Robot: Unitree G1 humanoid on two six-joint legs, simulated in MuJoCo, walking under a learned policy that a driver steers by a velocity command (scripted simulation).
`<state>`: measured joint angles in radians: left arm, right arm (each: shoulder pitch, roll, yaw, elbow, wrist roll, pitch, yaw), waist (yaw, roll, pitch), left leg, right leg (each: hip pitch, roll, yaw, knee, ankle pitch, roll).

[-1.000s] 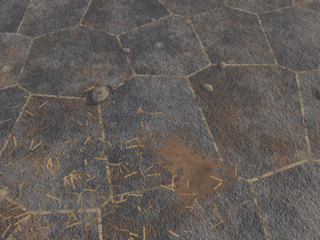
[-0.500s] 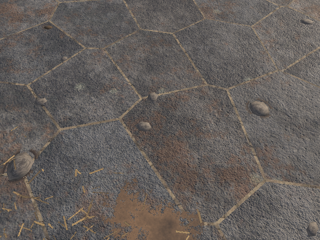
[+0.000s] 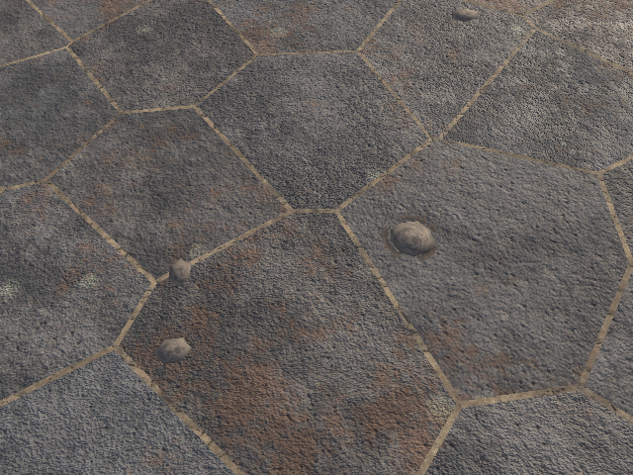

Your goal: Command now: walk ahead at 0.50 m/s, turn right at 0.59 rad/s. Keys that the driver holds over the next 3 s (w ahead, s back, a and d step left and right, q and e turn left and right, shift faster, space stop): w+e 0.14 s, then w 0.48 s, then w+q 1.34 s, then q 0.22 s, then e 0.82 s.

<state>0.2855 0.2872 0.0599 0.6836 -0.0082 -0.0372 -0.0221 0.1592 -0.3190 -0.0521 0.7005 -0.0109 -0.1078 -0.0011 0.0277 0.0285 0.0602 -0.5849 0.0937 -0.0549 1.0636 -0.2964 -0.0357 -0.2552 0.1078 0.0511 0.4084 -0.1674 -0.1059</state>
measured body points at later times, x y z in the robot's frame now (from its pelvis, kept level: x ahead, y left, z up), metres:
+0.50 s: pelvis +0.29 +0.04 +0.00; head +0.31 +0.04 +0.45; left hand +0.46 +0.29 -0.11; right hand +0.32 -0.24 -0.11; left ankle +0.32 +0.14 -0.74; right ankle +0.26 -0.10 -0.67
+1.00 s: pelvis +0.53 -0.07 +0.00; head +0.55 -0.08 +0.45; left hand +0.64 +0.21 -0.10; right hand +0.63 -0.36 -0.12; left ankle +0.57 +0.09 -0.66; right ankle +0.53 -0.16 -0.74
